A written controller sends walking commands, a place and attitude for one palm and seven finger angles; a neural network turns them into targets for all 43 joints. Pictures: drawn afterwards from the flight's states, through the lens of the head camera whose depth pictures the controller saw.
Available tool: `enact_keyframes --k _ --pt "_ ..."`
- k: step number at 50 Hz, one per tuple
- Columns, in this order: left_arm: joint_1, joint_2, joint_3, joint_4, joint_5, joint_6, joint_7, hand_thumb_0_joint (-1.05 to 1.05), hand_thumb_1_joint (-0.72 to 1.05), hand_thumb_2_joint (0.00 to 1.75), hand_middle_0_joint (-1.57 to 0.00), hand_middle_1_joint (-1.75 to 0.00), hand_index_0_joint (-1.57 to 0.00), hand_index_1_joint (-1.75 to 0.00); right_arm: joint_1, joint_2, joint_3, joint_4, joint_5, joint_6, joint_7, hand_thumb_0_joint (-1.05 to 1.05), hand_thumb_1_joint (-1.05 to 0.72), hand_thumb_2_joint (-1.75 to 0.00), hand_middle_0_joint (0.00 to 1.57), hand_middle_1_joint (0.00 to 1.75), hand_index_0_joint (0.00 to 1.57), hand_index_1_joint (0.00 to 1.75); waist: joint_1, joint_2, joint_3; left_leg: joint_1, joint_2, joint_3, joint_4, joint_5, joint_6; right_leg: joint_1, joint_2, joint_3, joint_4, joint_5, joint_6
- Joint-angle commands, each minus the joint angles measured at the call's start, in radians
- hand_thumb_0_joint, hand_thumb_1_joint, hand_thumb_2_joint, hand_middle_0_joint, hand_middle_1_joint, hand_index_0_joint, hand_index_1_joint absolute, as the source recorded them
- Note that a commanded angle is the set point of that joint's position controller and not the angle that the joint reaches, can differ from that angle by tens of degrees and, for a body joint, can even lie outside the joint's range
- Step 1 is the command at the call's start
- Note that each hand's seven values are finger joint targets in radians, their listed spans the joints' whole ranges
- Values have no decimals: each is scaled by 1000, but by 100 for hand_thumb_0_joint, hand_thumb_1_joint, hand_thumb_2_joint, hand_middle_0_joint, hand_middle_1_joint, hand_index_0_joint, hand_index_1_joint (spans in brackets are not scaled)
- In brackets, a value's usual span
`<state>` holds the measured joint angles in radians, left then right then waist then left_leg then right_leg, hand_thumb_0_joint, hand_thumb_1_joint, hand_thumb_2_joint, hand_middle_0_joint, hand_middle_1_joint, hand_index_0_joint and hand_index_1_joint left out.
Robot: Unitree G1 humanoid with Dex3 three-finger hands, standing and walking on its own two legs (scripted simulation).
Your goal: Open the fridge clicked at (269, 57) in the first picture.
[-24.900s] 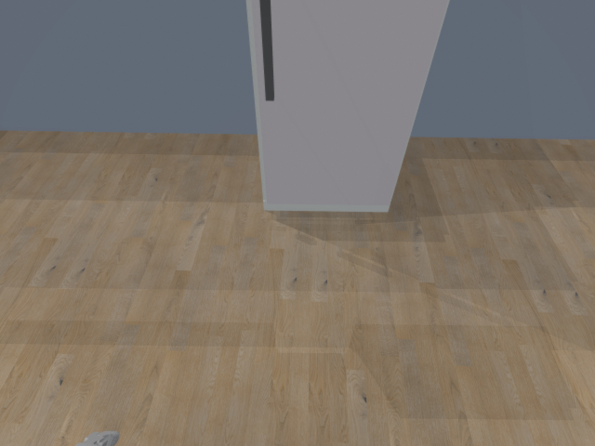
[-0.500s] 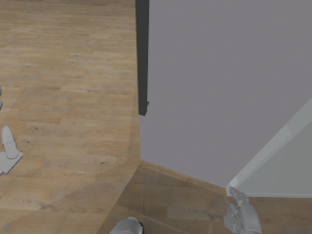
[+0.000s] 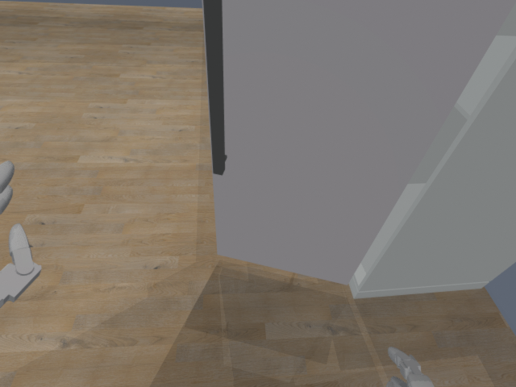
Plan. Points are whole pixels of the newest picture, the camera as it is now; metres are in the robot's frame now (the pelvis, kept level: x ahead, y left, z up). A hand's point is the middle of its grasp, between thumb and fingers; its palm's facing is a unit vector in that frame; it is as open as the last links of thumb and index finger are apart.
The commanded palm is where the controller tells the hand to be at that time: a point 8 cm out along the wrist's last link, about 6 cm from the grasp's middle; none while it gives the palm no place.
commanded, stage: stop stepping back and stand still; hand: left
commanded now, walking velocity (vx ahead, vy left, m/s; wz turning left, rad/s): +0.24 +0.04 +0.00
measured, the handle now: (219, 95) +0.70 +0.14 +0.09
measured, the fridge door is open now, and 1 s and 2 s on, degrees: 71 71 71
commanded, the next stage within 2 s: let the arm hang, fingers relaxed in 0.44 s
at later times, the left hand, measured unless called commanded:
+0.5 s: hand out of the picture +0.16 +0.28 +0.16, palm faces +0.48 -0.77 -0.42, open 7.4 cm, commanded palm +0.10 +0.31 +0.18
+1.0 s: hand out of the picture -0.07 +0.23 -0.17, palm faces +0.05 -0.98 -0.21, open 7.0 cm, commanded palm none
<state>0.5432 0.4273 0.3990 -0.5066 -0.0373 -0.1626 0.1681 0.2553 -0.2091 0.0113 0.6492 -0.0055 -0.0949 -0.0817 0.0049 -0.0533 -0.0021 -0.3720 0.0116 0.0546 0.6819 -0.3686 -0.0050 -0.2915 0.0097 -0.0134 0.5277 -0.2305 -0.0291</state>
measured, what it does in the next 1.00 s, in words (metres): steps on the spot: left foot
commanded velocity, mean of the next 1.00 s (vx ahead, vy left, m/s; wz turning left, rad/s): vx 0.06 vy -0.02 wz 0.00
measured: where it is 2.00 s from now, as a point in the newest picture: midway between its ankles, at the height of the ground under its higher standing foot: outside the picture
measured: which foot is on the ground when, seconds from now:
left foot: up 0.00-0.02, down 0.04-1.00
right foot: down 0.00-1.00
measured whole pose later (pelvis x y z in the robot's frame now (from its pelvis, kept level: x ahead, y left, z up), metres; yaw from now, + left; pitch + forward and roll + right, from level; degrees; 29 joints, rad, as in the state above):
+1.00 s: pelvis -0.03 +0.03 +0.01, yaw +4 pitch +0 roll -1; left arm 0.30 0.24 0.01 1.10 0.02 0.02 0.01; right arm 0.29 -0.19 -0.01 1.07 -0.03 0.03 -0.02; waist 0.00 -0.03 0.08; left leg -0.24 0.04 0.10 0.45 -0.21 0.02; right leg -0.21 -0.01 -0.09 0.39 -0.19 -0.01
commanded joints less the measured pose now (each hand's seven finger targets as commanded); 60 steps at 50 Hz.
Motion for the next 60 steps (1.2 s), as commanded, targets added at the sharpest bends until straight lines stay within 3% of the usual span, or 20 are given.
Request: enact_keyframes --k 1,4,8,9,11,12,17,19,21,25,26,27,28,29,32,35,38,44,46,60 --pt "-98 156 103 -160 12 -74 34 0 90 90 -20 -30 -20 -30 -108 -151 -58 -153 0 -74 -28 0 -90 -90 20 30 20 30 -23 90 -6 106 78 -105 -269 -150 63 -101 -121 151 -113 -356 -39" --pt "-98 167 124 -192 30 -89 30 0 90 90 -20 -30 -20 -30 -125 -153 -50 -149 -1 -76 -29 0 -90 -90 20 30 20 30 -14 330 8 -88 226 -349 -521 -518 124 6 32 -35 191 -259 18" --pt "-70 151 112 -142 29 -89 19 0 90 90 -20 -30 -20 -30 -120 -148 -57 -147 -10 -82 -18 0 -90 -90 20 30 20 30 -3 205 15 -157 171 -225 -420 -355 98 174 15 -39 15 -223 1" --pt "-71 156 113 -132 30 -91 17 0 90 90 -20 -30 -20 -30 -118 -148 -62 -147 -11 -77 -17 0 -90 -90 20 30 20 30 -6 133 22 -169 112 -157 -309 -330 72 169 -25 37 -82 -268 -29" --pt "-127 169 112 -139 22 -95 12 0 90 90 -20 -30 -20 -30 -113 -123 -64 -142 -17 -69 -5 0 -90 -90 20 30 20 30 -6 -135 36 -207 -4 -15 125 -116 18 70 -283 469 -318 -535 -161" --pt "-160 183 127 -158 14 -100 17 0 90 90 -20 -30 -20 -30 -108 -124 -63 -128 -14 -78 -1 0 -90 -90 20 30 20 30 2 -150 31 -198 6 -18 267 -48 10 61 -336 520 -335 -403 -196" --pt "-156 153 102 -140 14 -100 18 0 90 90 -20 -30 -20 -30 -98 -124 -45 -114 -11 -82 -13 0 -90 -90 20 30 20 30 -27 62 14 198 50 -46 -179 -95 53 -203 -145 156 -95 -419 -71" --pt "-183 153 114 -181 14 -111 21 0 90 90 -20 -30 -20 -30 -120 -152 -45 -141 -9 -85 -20 0 -90 -90 20 30 20 30 -15 330 11 123 261 -389 -445 -315 148 -181 35 -16 242 -269 17" --pt "-172 177 135 -158 21 -105 12 0 90 90 -20 -30 -20 -30 -132 -123 -46 -134 -9 -86 -14 0 -90 -90 20 30 20 30 -7 274 26 -33 295 -436 -536 -423 171 -93 16 15 421 -268 22" --pt "-125 164 121 -156 20 -89 6 0 90 90 -20 -30 -20 -30 -143 -118 -37 -150 -5 -90 1 0 -90 -90 20 30 20 30 10 201 26 -136 173 -172 -370 -304 90 175 5 -20 -2 -201 7" --pt "-129 164 112 -162 21 -91 3 0 90 90 -20 -30 -20 -30 -135 -117 -43 -160 -7 -85 1 0 -90 -90 20 30 20 30 3 76 36 -132 86 -91 -216 -236 52 138 -51 100 -145 -241 -34" --pt "-78 -30 -250 670 100 86 -127 0 90 90 -20 -30 -20 -30 -130 -221 -89 58 -9 -77 79 0 -90 -90 20 30 20 30 -31 -103 -11 -170 32 -6 118 38 11 68 -284 218 -89 344 -87" --pt "-135 -50 -262 719 83 147 -146 0 90 90 -20 -30 -20 -30 -63 -126 -87 49 -1 -14 86 0 -90 -90 20 30 20 30 -54 -135 -81 -85 60 -39 147 -137 -11 11 -323 249 -92 385 -114" --pt "-212 -67 -273 737 72 159 -154 0 90 90 -20 -30 -20 -30 -1 -110 -78 67 -1 27 86 0 -90 -90 20 30 20 30 -64 -150 -68 -30 35 -16 178 -149 -13 -70 -297 193 -137 99 -121" --pt "-296 -56 -304 883 72 160 -141 0 90 90 -20 -30 -20 -30 -2 -134 -74 50 -24 90 92 0 -90 -90 20 30 20 30 -44 -249 25 -66 17 15 105 -66 9 -2 -253 116 -65 337 -129" --pt "-338 -53 -336 1060 64 169 -143 0 90 90 -20 -30 -20 -30 -10 -141 -65 102 -32 104 89 0 -90 -90 20 30 20 30 -39 -26 17 129 80 -88 -173 311 39 -43 -149 60 5 207 -25" --pt "-347 -56 -355 1230 64 179 -145 0 90 90 -20 -30 -20 -30 -98 -156 -46 169 -35 108 83 0 -90 -90 20 30 20 30 -4 174 70 -12 134 -120 -342 36 53 51 -85 22 -75 -117 13" --pt "-282 -92 -359 1452 57 150 -148 0 90 90 -20 -30 -20 -30 -28 -107 -44 301 -26 99 62 0 -90 -90 20 30 20 30 -10 209 -50 117 108 -67 -344 48 43 130 -108 57 -192 -1 -16" --pt "-287 -92 -367 1495 55 144 -147 0 90 90 -20 -30 -20 -30 3 -108 -47 333 -19 95 56 0 -90 -90 20 30 20 30 -19 103 -63 160 114 -62 -331 129 44 133 -117 57 -214 58 -16" --pt "-284 -104 -385 1635 55 152 -138 0 90 90 -20 -30 -20 -30 17 -100 -41 453 -12 88 49 0 -90 -90 20 30 20 30 -15 56 23 214 134 -55 -385 237 47 93 -120 32 -199 104 -2"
